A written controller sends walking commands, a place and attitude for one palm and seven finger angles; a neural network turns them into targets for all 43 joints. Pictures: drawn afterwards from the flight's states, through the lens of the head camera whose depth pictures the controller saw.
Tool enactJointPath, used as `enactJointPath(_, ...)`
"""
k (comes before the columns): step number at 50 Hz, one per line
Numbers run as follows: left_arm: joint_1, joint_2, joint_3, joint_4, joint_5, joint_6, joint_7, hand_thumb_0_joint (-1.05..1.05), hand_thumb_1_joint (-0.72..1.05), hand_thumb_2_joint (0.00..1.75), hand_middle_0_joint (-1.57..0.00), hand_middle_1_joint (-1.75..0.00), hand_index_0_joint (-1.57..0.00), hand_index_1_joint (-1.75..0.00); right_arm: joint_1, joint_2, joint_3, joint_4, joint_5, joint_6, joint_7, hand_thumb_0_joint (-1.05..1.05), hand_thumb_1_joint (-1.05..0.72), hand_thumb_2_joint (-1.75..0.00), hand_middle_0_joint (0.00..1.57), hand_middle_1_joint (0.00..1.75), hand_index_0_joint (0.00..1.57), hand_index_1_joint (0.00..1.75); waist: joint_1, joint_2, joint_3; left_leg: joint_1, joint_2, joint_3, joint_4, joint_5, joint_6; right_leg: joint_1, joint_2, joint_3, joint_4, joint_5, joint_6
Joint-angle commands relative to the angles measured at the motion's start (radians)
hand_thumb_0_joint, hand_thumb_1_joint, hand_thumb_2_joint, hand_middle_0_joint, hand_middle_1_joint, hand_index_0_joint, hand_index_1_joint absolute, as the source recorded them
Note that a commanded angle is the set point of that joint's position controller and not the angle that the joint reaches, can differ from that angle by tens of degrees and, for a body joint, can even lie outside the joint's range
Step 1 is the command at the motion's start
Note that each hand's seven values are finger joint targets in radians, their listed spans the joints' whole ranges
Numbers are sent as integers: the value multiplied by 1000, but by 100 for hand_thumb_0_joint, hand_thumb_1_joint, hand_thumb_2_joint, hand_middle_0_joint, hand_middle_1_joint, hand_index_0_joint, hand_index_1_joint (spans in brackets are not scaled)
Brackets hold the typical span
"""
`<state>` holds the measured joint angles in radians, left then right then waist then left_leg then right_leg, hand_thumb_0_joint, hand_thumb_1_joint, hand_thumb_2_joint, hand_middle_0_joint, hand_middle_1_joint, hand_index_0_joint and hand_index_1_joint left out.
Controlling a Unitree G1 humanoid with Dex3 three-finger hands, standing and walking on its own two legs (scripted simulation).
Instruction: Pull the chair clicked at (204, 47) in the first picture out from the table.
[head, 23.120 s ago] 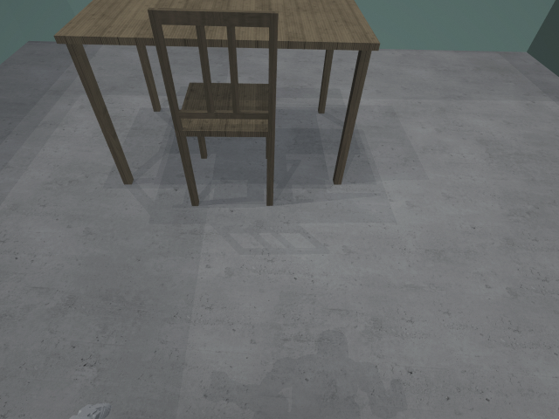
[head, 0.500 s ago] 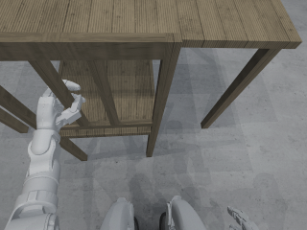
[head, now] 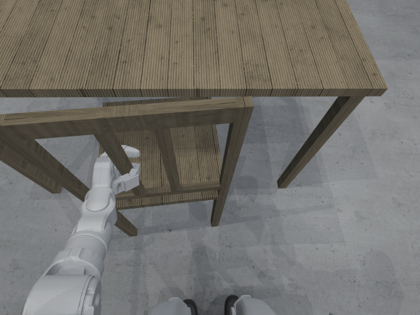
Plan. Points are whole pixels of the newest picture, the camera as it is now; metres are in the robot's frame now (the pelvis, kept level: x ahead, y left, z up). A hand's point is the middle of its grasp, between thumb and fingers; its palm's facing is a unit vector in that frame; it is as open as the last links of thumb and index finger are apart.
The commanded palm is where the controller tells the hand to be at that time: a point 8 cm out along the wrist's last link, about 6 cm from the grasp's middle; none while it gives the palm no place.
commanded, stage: step backward, pulling the chair out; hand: left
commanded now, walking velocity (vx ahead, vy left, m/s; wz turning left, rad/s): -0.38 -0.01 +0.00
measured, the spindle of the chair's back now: (125, 168) +0.41 +0.18 -0.07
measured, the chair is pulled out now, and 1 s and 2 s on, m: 0.04 0.18 0.26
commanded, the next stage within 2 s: none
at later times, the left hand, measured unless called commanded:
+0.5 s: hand (150, 221) +0.29 +0.11 -0.06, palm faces +0.02 -0.99 -0.15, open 5.4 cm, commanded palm +0.29 +0.17 -0.06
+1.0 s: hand (147, 247) +0.24 +0.12 -0.06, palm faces -0.02 -0.99 -0.16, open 5.4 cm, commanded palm +0.22 +0.17 -0.06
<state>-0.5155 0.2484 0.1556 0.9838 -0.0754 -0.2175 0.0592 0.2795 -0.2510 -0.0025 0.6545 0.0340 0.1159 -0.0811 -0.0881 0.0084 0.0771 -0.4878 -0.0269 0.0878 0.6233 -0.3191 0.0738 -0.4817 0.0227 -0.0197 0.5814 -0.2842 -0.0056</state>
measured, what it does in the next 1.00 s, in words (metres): walks backwards: left foot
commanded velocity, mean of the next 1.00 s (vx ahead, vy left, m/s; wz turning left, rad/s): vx -0.38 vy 0.02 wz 0.01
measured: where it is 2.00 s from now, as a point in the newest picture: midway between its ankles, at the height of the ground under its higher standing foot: outside the picture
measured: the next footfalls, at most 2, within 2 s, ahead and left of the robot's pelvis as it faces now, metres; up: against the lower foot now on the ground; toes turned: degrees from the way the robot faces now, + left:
left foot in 0.94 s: -0.16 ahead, +0.16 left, +0.00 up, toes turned +2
right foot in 1.60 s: -0.04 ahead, -0.12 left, +0.00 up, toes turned -3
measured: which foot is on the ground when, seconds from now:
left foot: down 0.00-0.70, up 0.72-0.92, down 0.94-1.00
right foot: down 0.00-1.00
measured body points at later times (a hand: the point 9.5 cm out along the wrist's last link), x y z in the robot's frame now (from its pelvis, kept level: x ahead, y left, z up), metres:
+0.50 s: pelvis -0.08 -0.01 +0.00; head +0.00 -0.01 +0.44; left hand +0.28 +0.17 -0.05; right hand +0.01 -0.30 -0.12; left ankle -0.01 +0.06 -0.73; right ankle +0.00 -0.12 -0.72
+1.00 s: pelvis -0.14 +0.01 +0.00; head -0.03 +0.00 +0.43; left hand +0.24 +0.17 -0.05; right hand -0.06 -0.29 -0.13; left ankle -0.20 +0.17 -0.73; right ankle +0.00 -0.12 -0.73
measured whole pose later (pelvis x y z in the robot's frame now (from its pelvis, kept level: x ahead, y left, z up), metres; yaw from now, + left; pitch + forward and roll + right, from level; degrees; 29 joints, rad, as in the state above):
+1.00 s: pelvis -0.14 +0.01 +0.00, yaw +3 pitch +5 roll +3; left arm -0.57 0.15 0.01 0.99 -0.05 -0.13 0.10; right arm 0.20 -0.31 -0.02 0.77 0.06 -0.02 -0.12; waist -0.10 -0.03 0.14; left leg -0.27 0.00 -0.02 0.54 -0.36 -0.07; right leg -0.57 -0.12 -0.04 0.54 -0.06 0.03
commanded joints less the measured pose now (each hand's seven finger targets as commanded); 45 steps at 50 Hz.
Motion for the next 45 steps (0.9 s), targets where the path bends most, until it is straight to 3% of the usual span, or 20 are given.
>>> enactJointPath(1,-220,188,-21,-216,63,-51,13,0,90,90,-50,-145,-50,-145,89,-148,-52,-61,5,-26,-13,0,-90,-90,20,30,20,30,25,139,-568,459,248,-224,0,1009,-104,167,-115,103,-23,475,-38)
enactJointPath(4,-217,222,-9,-215,56,-48,21,0,90,90,-50,-145,-50,-145,79,-162,-57,-56,18,-27,-31,0,-90,-90,20,30,20,30,23,91,-599,356,219,-191,-5,791,-93,273,-171,155,-17,737,-53)
enactJointPath(5,-223,211,-25,-209,53,-44,24,0,90,90,-50,-145,-50,-145,75,-163,-55,-50,25,-29,-34,0,-90,-90,20,30,20,30,21,109,-592,331,206,-178,-8,710,-92,285,-192,168,-21,768,-60)
enactJointPath(8,-234,223,-37,-194,50,-37,33,0,90,90,-50,-145,-50,-145,54,-165,-52,-44,32,-38,-42,0,-90,-90,20,30,20,30,18,105,-567,261,172,-156,-25,489,-87,291,-222,190,-41,763,-56)
enactJointPath(11,-241,222,-51,-178,48,-26,43,0,90,90,-50,-145,-50,-145,46,-169,-50,-36,38,-41,-49,0,-90,-90,20,30,20,30,15,84,-560,240,156,-159,-37,435,-85,293,-233,184,-48,746,-47)
enactJointPath(15,-244,206,-78,-176,40,-12,47,0,90,90,-50,-145,-50,-145,17,-174,-45,-41,45,-41,-54,0,-90,-90,20,30,20,30,18,101,-522,240,161,-181,-76,394,-70,242,-209,147,-63,574,-27)
enactJointPath(19,-260,182,-99,-186,29,-17,46,0,90,90,-50,-145,-50,-145,-12,-172,-41,-48,45,-58,-60,0,-90,-90,20,30,20,30,28,93,-473,241,196,-222,-151,307,-38,185,-142,104,-60,272,-11)
enactJointPath(23,-297,133,-133,-178,25,-30,43,0,90,90,-50,-145,-50,-145,-35,-166,-35,-48,40,-89,-58,0,-90,-90,20,30,20,30,41,180,-411,204,240,-268,-230,141,-14,143,-99,80,20,-1,-25)
enactJointPath(25,-314,137,-129,-175,26,-30,44,0,90,90,-50,-145,-50,-145,-44,-164,-33,-46,35,-100,-58,0,-90,-90,20,30,20,30,46,206,-366,169,268,-299,-270,49,3,129,-81,75,70,-81,-26)
enactJointPath(28,-340,126,-132,-177,25,-42,46,0,90,90,-50,-145,-50,-145,-36,-160,-30,-31,36,-132,-62,0,-90,-90,20,30,20,30,51,134,-367,157,260,-276,-234,33,7,166,-93,89,44,-33,-33)
enactJointPath(29,-331,160,-107,-171,25,-43,50,0,90,90,-50,-145,-50,-145,-28,-165,-33,-25,35,-140,-67,0,-90,-90,20,30,20,30,51,87,-378,156,244,-255,-206,55,0,186,-103,103,20,10,-34)
enactJointPath(31,-327,156,-114,-151,28,-48,51,0,90,90,-50,-145,-50,-145,-30,-159,-34,-16,35,-154,-67,0,-90,-90,20,30,20,30,47,17,-370,131,193,-211,-145,3,-26,183,-158,161,-37,25,-49)
enactJointPath(33,-313,170,-116,-128,36,-59,56,0,90,90,-50,-145,-50,-145,-23,-154,-34,-15,36,-168,-63,0,-90,-90,20,30,20,30,42,-74,-303,152,100,-170,-10,-210,-59,27,-252,285,-213,-201,-96)
enactJointPath(34,-293,202,-94,-111,41,-59,64,0,90,90,-50,-145,-50,-145,3,-168,-45,0,38,-175,-58,0,-90,-90,20,30,20,30,48,-109,-297,206,48,-152,124,-221,-78,-47,-319,375,-326,-312,-129)
enactJointPath(35,-279,186,-100,-78,41,-53,70,0,90,90,-50,-145,-50,-145,20,-162,-45,28,42,-177,-47,0,-90,-90,20,30,20,30,50,-144,-325,254,17,-130,256,-175,-96,-58,-394,423,-392,-337,-154)
enactJointPath(38,-276,167,-94,-85,47,-34,67,0,90,90,-50,-145,-50,-145,-14,-140,-30,36,39,-189,-25,0,-90,-90,20,30,20,30,69,-159,-368,50,26,-205,371,-237,-97,216,-446,385,-300,80,-187)
enactJointPath(39,-267,180,-80,-93,46,-26,68,0,90,90,-50,-145,-50,-145,-13,-147,-30,37,38,-190,-24,0,-90,-90,20,30,20,30,65,-117,-383,51,35,-218,336,-246,-97,253,-443,357,-257,192,-184)
enactJointPath(41,-277,175,-78,-111,42,-22,66,0,90,90,-50,-145,-50,-145,-17,-136,-17,55,35,-192,-24,0,-90,-90,20,30,20,30,57,-80,-401,109,29,-184,191,-229,-100,295,-387,259,-202,339,-137)
enactJointPath(43,-262,158,-89,-124,39,-9,63,0,90,90,-50,-145,-50,-145,2,-143,-17,71,30,-194,-29,0,-90,-90,20,30,20,30,50,-67,-428,133,20,-136,10,-161,-106,360,-368,224,-170,433,-109)
enactJointPath(45,-256,144,-102,-134,41,18,60,0,90,90,-50,-145,-50,-145,29,-152,-25,78,26,-189,-39,0,-90,-90,20,30,20,30,41,-69,-449,181,49,-117,-178,7,-110,408,-342,183,-100,509,-78)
